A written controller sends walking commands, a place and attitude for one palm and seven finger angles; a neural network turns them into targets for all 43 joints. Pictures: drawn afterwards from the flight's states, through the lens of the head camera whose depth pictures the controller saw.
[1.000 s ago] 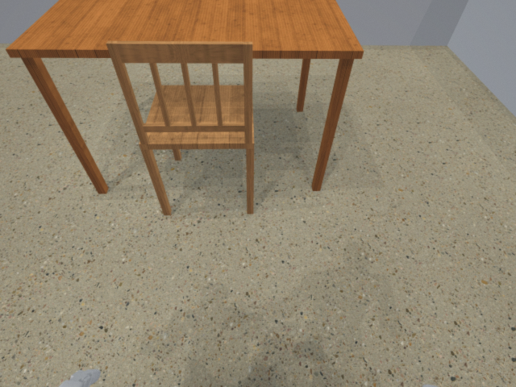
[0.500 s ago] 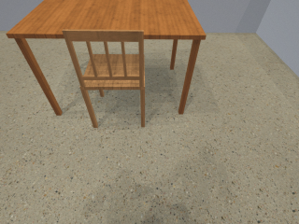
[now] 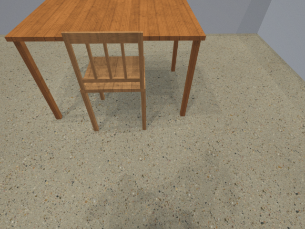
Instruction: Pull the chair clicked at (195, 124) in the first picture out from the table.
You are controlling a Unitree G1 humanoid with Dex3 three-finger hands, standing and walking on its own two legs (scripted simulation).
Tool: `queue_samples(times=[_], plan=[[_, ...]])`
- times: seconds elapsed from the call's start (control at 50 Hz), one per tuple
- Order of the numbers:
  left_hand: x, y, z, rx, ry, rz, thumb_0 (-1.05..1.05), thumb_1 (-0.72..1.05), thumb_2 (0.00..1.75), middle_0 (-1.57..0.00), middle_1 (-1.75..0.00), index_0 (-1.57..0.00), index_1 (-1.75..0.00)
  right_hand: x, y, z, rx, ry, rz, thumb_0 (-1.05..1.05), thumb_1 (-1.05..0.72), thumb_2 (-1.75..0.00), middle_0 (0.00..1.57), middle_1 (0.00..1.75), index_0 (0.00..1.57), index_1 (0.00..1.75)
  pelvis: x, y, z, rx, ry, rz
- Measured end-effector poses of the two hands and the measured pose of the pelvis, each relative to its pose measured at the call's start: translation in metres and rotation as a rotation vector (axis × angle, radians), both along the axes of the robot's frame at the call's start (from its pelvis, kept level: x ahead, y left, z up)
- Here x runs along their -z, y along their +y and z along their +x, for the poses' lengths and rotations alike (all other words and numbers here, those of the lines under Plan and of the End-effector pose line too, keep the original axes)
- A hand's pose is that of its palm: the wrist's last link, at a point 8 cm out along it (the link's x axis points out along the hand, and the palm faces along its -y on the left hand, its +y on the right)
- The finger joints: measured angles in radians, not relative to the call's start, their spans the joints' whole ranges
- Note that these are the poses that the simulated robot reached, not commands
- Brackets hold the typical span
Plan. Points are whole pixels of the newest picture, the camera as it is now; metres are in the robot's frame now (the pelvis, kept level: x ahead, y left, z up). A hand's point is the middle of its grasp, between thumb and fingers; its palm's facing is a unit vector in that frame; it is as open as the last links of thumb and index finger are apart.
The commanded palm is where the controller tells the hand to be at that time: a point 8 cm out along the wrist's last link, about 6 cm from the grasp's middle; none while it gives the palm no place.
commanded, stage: look at it before walking up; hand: left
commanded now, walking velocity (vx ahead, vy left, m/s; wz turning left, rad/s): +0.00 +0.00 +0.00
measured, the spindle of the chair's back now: (108, 61) +1.01 +0.32 -0.12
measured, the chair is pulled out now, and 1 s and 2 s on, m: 0.00 0.00 0.00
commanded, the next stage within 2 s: walk to a spot facing it in 0.44 s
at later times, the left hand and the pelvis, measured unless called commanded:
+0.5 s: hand out of the picture +0.07 +0.24 -0.16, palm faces -0.02 -0.94 -0.33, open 7.3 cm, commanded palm none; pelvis +0.00 +0.00 +0.00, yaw +0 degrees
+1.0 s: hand out of the picture +0.07 +0.21 -0.18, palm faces +0.10 -0.98 -0.16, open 7.4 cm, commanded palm none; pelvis +0.09 +0.03 +0.00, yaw +5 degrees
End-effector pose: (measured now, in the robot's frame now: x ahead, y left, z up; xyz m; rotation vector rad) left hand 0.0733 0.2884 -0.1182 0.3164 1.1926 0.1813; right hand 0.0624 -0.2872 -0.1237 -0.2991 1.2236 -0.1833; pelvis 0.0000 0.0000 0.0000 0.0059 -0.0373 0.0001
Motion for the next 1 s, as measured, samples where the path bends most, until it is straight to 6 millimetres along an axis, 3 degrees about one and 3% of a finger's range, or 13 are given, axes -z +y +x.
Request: queue_samples(times=[0.62,0.72,0.86,0.92,1.0], plan=[[0.004,-0.004,-0.011,-0.025,0.035,-0.004,0.00,0.91,0.90,-0.20,-0.30,-0.20,-0.30,0.001,0.000,0.006,-0.011,0.010,-0.001,0.00,-0.91,-0.90,0.20,0.30,0.20,0.30,0.000,-0.002,0.005,-0.006,0.009,-0.004],[0.019,-0.015,-0.025,-0.080,0.053,-0.063,0.00,0.91,0.90,-0.20,-0.30,-0.20,-0.30,0.010,0.020,-0.003,-0.018,0.072,0.028,0.00,-0.91,-0.90,0.20,0.30,0.20,0.30,0.005,0.003,0.020,-0.042,0.015,-0.018],[0.046,-0.021,-0.058,-0.178,0.185,-0.153,0.00,0.91,0.90,-0.20,-0.30,-0.20,-0.30,0.021,0.068,-0.014,0.007,0.143,0.071,0.00,-0.91,-0.90,0.20,0.30,0.20,0.30,0.015,0.026,0.054,-0.080,0.012,-0.013],[0.043,-0.025,-0.049,-0.180,0.229,-0.173,0.00,0.91,0.90,-0.20,-0.30,-0.20,-0.30,0.018,0.088,-0.028,0.052,0.190,0.100,0.00,-0.91,-0.90,0.20,0.30,0.20,0.30,0.010,0.030,0.070,-0.082,0.018,-0.003],[0.035,-0.031,-0.012,-0.183,0.195,-0.192,0.01,0.91,0.90,-0.20,-0.30,-0.20,-0.30,0.012,0.110,-0.044,0.087,0.295,0.143,0.00,-0.91,-0.90,0.20,0.30,0.20,0.30,0.003,0.031,0.092,-0.096,0.026,-0.001]])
